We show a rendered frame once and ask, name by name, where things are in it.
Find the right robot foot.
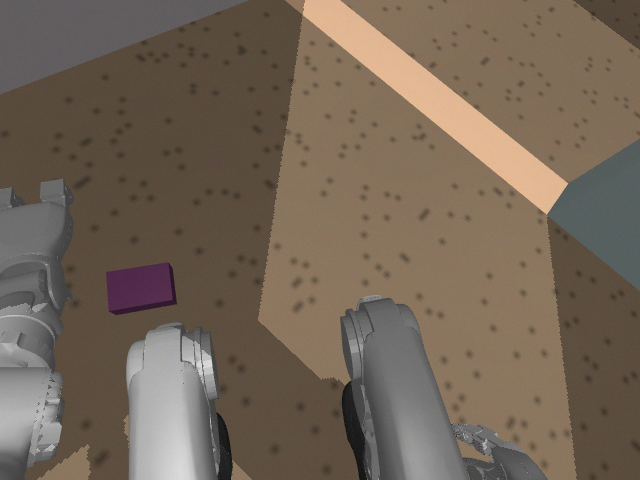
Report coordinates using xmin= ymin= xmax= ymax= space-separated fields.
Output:
xmin=342 ymin=381 xmax=371 ymax=480

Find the small box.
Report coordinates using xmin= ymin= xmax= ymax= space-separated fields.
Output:
xmin=106 ymin=262 xmax=177 ymax=315

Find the left robot arm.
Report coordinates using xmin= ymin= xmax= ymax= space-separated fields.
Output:
xmin=0 ymin=255 xmax=66 ymax=480

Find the right robot hand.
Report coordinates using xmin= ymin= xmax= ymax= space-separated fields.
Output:
xmin=451 ymin=423 xmax=548 ymax=480

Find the left robot foot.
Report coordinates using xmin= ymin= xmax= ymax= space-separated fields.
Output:
xmin=216 ymin=412 xmax=233 ymax=480

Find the left robot hand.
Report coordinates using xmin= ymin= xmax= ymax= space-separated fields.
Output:
xmin=0 ymin=179 xmax=74 ymax=301

